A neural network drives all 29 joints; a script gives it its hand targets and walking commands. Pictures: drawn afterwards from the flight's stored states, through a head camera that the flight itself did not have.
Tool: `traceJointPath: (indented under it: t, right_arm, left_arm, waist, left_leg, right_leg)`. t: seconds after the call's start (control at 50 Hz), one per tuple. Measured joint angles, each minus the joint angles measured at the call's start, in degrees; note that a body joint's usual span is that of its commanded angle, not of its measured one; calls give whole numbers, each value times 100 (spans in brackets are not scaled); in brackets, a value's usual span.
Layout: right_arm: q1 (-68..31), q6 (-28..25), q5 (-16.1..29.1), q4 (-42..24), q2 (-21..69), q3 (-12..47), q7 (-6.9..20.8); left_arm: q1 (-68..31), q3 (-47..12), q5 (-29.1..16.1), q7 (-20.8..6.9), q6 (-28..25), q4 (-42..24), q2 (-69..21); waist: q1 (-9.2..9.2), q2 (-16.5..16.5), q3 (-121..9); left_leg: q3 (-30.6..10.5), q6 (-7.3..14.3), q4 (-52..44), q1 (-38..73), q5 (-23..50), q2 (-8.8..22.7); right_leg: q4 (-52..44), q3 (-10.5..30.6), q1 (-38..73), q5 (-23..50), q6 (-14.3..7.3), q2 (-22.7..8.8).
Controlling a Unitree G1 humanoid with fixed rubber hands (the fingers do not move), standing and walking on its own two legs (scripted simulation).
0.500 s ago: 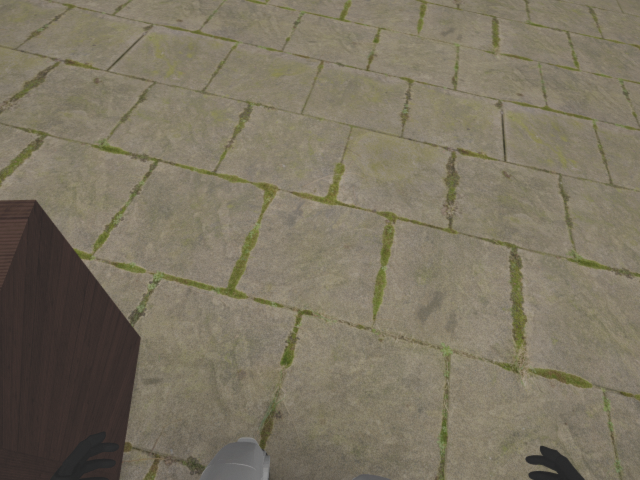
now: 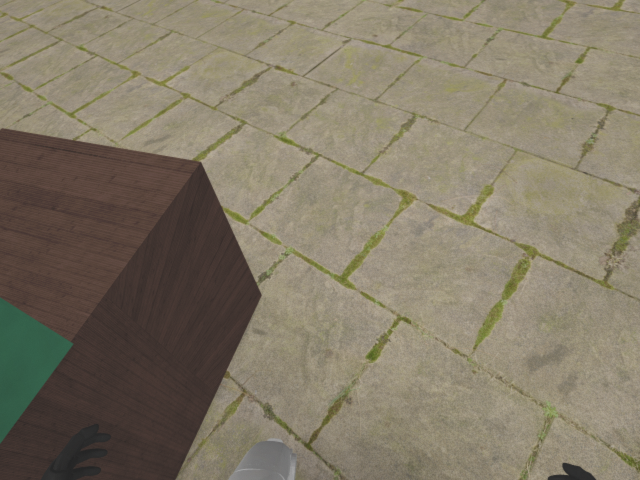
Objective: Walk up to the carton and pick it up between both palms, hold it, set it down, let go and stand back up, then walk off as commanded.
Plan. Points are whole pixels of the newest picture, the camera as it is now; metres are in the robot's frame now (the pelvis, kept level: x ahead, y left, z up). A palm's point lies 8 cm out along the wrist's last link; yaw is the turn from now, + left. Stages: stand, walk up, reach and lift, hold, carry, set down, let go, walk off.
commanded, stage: walk up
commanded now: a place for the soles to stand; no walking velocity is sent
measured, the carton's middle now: out of the picture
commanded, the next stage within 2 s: none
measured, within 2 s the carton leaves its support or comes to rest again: neither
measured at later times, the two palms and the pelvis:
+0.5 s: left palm out of the picture -0.09 +0.32 -0.12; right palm (552, 401) +0.22 -0.25 -0.05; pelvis +0.00 +0.02 -0.01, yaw +25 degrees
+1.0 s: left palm out of the picture -0.09 +0.30 -0.07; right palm (423, 299) +0.39 -0.13 -0.10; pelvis +0.10 +0.03 -0.01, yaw +44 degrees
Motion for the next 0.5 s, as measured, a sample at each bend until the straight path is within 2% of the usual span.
traceJointPath:
  t: [0.06,0.12,0.26,0.32,0.34,0.36,0.4,0.44,0.5]
  right_arm:
    - [152,69,35,227,-86,-28,50]
    - [168,119,29,384,-56,-41,62]
    - [-248,9,63,318,30,-124,128]
    - [-287,-169,74,156,-28,-203,80]
    - [-330,-216,33,147,-9,-235,25]
    - [-343,-233,-14,122,0,-255,-39]
    - [-234,-249,-31,101,-16,-261,-148]
    - [-58,-233,18,182,-24,-234,-203]
    - [129,-215,44,292,-30,-166,-205]
  left_arm:
    - [24,55,-5,-87,-78,-112,23]
    - [148,112,52,-194,-142,-251,93]
    - [706,244,226,-301,-82,-62,400]
    - [934,321,265,-320,29,141,485]
    - [977,333,227,-318,65,202,506]
    - [1016,313,177,-334,112,248,486]
    - [1018,214,98,-405,160,300,351]
    - [989,62,40,-480,94,278,227]
    - [1048,-101,-19,-533,-25,164,106]
  waist:
    - [33,70,-8]
    - [173,-67,-34]
    - [473,-566,-187]
    - [475,-694,-405]
    - [449,-816,-372]
    - [411,-913,-340]
    - [232,-951,-305]
    - [80,-926,-248]
    - [11,-850,-201]
  left_leg:
    - [52,40,-629,534,-173,250]
    - [313,60,-1299,925,-579,381]
    - [907,252,-1916,1192,-1010,330]
    - [1028,392,-2804,1639,-780,213]
    - [1021,412,-2840,1683,-429,118]
    - [1011,399,-2756,1702,-328,21]
    - [816,474,-2730,1785,-373,-149]
    - [533,511,-2988,2011,-297,-301]
    - [296,445,-3364,2301,-83,-450]
  right_leg:
    - [-120,-439,199,8,-39,-27]
    - [-58,-777,282,-66,-68,-132]
    - [108,-1387,351,-193,-19,-361]
    - [593,-1501,192,-580,69,-456]
    - [958,-1313,84,-937,133,-522]
    - [1416,-930,-93,-1384,253,-500]
    - [2323,-102,-486,-1756,473,-241]
    - [2748,454,-729,-1672,554,-51]
    - [2702,877,-1040,-1232,590,-20]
